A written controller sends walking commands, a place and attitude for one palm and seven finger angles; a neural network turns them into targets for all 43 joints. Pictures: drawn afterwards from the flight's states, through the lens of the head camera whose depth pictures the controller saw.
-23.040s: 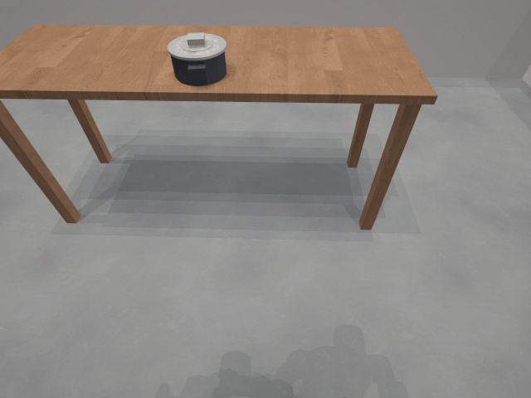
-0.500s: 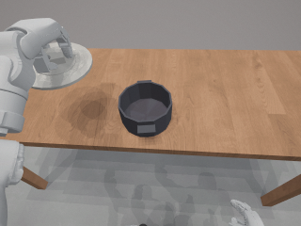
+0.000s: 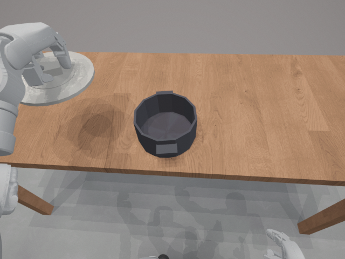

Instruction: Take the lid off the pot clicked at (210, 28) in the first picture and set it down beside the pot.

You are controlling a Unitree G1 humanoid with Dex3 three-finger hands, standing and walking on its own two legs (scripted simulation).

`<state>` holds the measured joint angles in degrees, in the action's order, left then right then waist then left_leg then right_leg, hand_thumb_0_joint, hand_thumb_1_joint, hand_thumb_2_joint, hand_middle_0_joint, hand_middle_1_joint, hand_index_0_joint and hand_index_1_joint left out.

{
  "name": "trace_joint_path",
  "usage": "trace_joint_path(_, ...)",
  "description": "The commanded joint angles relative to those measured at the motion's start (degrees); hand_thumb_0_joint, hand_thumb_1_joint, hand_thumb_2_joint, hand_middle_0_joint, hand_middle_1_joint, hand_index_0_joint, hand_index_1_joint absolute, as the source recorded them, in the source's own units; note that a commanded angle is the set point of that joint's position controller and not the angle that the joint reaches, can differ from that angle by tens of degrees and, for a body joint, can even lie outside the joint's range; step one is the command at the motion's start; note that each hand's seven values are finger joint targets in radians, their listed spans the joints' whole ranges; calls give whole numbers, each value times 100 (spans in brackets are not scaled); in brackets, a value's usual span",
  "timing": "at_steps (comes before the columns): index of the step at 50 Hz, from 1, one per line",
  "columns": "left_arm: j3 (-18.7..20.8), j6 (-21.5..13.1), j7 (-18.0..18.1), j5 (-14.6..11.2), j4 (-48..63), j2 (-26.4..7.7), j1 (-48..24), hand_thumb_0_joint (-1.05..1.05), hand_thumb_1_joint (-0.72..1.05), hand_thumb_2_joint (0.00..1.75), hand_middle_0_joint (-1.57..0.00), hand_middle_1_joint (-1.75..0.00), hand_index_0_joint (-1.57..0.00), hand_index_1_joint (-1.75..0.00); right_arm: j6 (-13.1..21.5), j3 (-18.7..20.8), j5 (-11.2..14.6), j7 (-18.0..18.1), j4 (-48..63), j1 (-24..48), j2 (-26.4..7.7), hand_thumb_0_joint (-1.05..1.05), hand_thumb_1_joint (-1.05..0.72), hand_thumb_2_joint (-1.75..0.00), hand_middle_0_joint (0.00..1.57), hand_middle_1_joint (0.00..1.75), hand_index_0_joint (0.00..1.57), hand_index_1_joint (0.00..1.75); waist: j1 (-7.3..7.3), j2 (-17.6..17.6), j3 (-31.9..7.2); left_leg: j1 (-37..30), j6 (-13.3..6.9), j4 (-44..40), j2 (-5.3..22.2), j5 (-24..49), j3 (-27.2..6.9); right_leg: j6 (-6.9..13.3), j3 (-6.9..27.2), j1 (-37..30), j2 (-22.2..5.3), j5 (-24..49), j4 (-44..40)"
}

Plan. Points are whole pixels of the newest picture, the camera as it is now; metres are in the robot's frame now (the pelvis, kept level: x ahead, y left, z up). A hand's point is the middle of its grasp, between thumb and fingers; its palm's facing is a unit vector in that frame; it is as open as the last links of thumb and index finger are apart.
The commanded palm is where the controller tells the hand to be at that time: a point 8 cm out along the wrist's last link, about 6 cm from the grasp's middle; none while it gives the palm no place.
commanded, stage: lower the lid onto the table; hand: left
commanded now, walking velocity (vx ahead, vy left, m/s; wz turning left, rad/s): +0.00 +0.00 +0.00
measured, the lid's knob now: (47, 67) +0.46 +0.28 +0.20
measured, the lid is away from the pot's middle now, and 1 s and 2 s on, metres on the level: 0.25 0.24 0.24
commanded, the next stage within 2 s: none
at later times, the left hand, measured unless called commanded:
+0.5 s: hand (51, 85) +0.43 +0.27 +0.18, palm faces -0.33 -0.04 -0.94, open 7.5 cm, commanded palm +0.42 +0.27 +0.26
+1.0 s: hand (61, 94) +0.44 +0.27 +0.15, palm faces -0.36 -0.04 -0.93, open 7.4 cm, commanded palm +0.43 +0.27 +0.22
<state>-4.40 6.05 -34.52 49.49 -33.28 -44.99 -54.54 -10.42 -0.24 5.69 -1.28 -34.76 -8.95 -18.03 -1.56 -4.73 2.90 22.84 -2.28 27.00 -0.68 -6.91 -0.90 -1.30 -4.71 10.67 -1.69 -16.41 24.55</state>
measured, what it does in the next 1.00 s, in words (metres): stands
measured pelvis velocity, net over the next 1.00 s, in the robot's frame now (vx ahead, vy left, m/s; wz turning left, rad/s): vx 0.00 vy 0.00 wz -0.01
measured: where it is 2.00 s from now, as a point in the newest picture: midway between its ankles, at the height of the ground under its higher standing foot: outside the picture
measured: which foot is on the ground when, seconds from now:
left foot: down 0.00-1.00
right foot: down 0.00-1.00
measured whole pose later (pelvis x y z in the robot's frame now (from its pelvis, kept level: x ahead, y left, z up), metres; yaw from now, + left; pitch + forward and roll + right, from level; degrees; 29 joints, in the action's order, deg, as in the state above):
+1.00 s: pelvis +0.00 +0.00 +0.00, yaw -1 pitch +4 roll -2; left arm -4.9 -0.1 -29.3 49.4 -38.6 -42.1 -48.4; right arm -9.6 -0.2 5.1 0.0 -35.9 -11.1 -17.3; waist -2.6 -3.6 2.8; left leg 24.0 -2.4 27.9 -0.4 -7.6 -0.5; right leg -1.3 -4.0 11.8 -1.5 -16.6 24.9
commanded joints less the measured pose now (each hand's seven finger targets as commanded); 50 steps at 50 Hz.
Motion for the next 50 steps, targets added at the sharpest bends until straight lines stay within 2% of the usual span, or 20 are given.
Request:
trace_joint_path(1, 950, -15, 337, 99, 1178, -1939, -2812, 0, 39, 128, -86, -83, -90, -83, 191, 250, 13, 13, 785, 358, -736, 0, -90, -90, 20, 30, 20, 30, -7, -4, -2725, -2371, -255, 48, -233, 1234, -172, 358, 11, 381, 430, 1686, -249)
trace_joint_path(3, 953, -29, 349, 19, 1120, -1897, -2611, 0, 39, 128, -86, -83, -90, -83, 176, 281, -15, 16, 762, 260, -799, 0, -90, -90, 20, 30, 20, 30, -77, -35, -2657, -2343, -267, 84, -221, 1196, -196, 380, 6, 447, 432, 1653, -287)
trace_joint_path(4, 919, -56, 359, 84, 1448, -1927, -2892, 0, 39, 128, -86, -83, -90, -83, 181, 263, 0, 6, 796, 335, -739, 0, -90, -90, 20, 30, 20, 30, -24, -109, -2846, -2447, -245, 31, -226, 1234, -190, 352, 15, 377, 447, 1615, -254)
trace_joint_path(7, 716, -46, 333, 21, 1049, -1645, -2780, 0, 39, 128, -86, -83, -90, -83, 167, 241, 17, 44, 741, 370, -716, 0, -90, -90, 20, 30, 20, 30, -77, -35, -2401, -2275, -256, -34, -227, 835, -193, 345, -47, 601, 473, 1318, -331)
trace_joint_path(9, 696, -64, 382, 37, 1367, -1701, -2944, 0, 39, 128, -86, -83, -90, -83, 184, 254, 13, 45, 767, 344, -720, 0, -90, -90, 20, 30, 20, 30, -77, -189, -2634, -2450, -233, -41, -207, 871, -214, 349, -31, 568, 479, 1239, -306)
trace_joint_path(11, 695, -73, 399, 27, 1145, -1713, -2975, 0, 39, 128, -86, -83, -90, -83, 204, 243, 25, 79, 696, 328, -733, 0, -90, -90, 20, 30, 20, 30, -77, -126, -2455, -2354, -236, -65, -193, 596, -228, 348, -46, 626, 468, 1094, -331)
trace_joint_path(14, 792, -161, 465, 56, 1223, -1840, -3034, 0, 39, 128, -86, -83, -90, -83, 240, 235, -26, 99, 683, 245, -736, 0, -90, -90, 20, 30, 20, 30, -78, -223, -2757, -2468, -237, -22, -222, 777, -264, 375, -36, 529, 495, 1201, -278)
trace_joint_path(15, 730, -166, 448, 45, 1022, -1757, -3051, 0, 39, 128, -86, -83, -90, -83, 230, 231, -7, 114, 638, 289, -744, 0, -90, -90, 20, 30, 20, 30, -107, -184, -2564, -2387, -241, -32, -203, 588, -256, 365, -54, 633, 482, 1088, -317)
trace_joint_path(18, 655, -213, 490, -49, 1080, -1688, -2957, 0, 39, 128, -86, -83, -90, -83, 262, 267, -26, 122, 620, 201, -801, 0, -90, -90, 20, 30, 20, 30, -151, -318, -2591, -2454, -227, -33, -179, 533, -301, 396, -45, 707, 456, 1010, -319)
trace_joint_path(22, 489, -230, 472, -27, 899, -1404, -2944, 0, 39, 128, -86, -83, -90, -83, 281, 263, -18, 124, 565, 202, -739, 0, -90, -90, 20, 30, 20, 30, -117, -99, -2486, -2382, -236, -63, -197, 444, -290, 358, -70, 728, 483, 1005, -323)
trace_joint_path(24, 606, -278, 523, 6, 1087, -1576, -2995, 0, 39, 128, -86, -83, -90, -83, 284, 269, -48, 113, 573, 130, -758, 0, -90, -90, 20, 30, 20, 30, -97, -127, -2763, -2460, -238, -20, -206, 679, -298, 374, -50, 586, 492, 1172, -269)
trace_joint_path(29, 920, -377, 605, 43, 844, -1840, -2687, 0, 39, 128, -86, -83, -90, -83, 256, 274, -64, 102, 576, 63, -770, 0, -90, -90, 20, 30, 20, 30, -75, -92, -2680, -2313, -242, -14, -199, 800, -253, 382, -26, 532, 483, 1324, -262)
trace_joint_path(31, 753, -373, 604, 20, 623, -1625, -2509, 0, 39, 128, -86, -83, -90, -83, 236, 267, -24, 109, 577, 96, -751, 0, -90, -90, 20, 30, 20, 30, -95, -31, -2400, -2169, -237, -59, -185, 516, -218, 364, -35, 638, 466, 1123, -306)
trace_joint_path(35, 638, -417, 644, 52, 917, -1475, -2570, 0, 39, 128, -86, -83, -90, -83, 239, 300, -43, 95, 628, 88, -752, 0, -90, -90, 20, 30, 20, 30, -115, -173, -2559, -2374, -240, -8, -171, 689, -253, 380, -36, 701, 486, 1176, -277)
trace_joint_path(39, 802, -476, 702, 24, 800, -1700, -2565, 0, 39, 128, -86, -83, -90, -83, 227, 283, -57, 130, 583, -5, -773, 0, -90, -90, 20, 30, 20, 30, -132, -206, -2571, -2330, -253, -41, -180, 612, -242, 382, -30, 676, 503, 1114, -308)
trace_joint_path(42, 759, -517, 738, 6, 799, -1626, -2604, 0, 39, 128, -86, -83, -90, -83, 254, 297, -44, 152, 567, -14, -769, 0, -90, -90, 20, 30, 20, 30, -139, -183, -2584, -2402, -263, -28, -170, 610, -224, 370, -23, 711, 487, 1137, -315)
trace_joint_path(44, 870, -595, 811, 41, 1001, -1765, -2657, 0, 39, 128, -86, -83, -90, -83, 271, 302, -81, 159, 583, -74, -777, 0, -90, -90, 20, 30, 20, 30, -123, -212, -2859, -2506, -278, 1, -176, 793, -242, 384, -9, 605, 497, 1265, -293)
trace_joint_path(45, 847, -586, 820, 49, 677, -1689, -2496, 0, 39, 128, -86, -83, -90, -83, 275, 295, -64, 171, 548, -55, -768, 0, -90, -90, 20, 30, 20, 30, -140, -199, -2616, -2413, -271, 23, -170, 741, -228, 387, -16, 694, 493, 1238, -290)
trace_joint_path(48, 906, -641, 859, -2, 576, -1744, -2263, 0, 39, 128, -86, -83, -90, -83, 268, 319, -70, 166, 532, -112, -827, 0, -90, -90, 20, 30, 20, 30, -147, -149, -2565, -2297, -268, 39, -149, 720, -192, 399, 14, 686, 440, 1267, -312)
trace_joint_path(50, 781, -635, 851, 37, 584, -1565, -2266, 0, 39, 128, -86, -83, -90, -83, 246, 300, -52, 153, 524, -66, -770, 0, -90, -90, 20, 30, 20, 30, -135, -142, -2510, -2283, -264, 32, -154, 735, -175, 372, -14, 688, 465, 1311, -284)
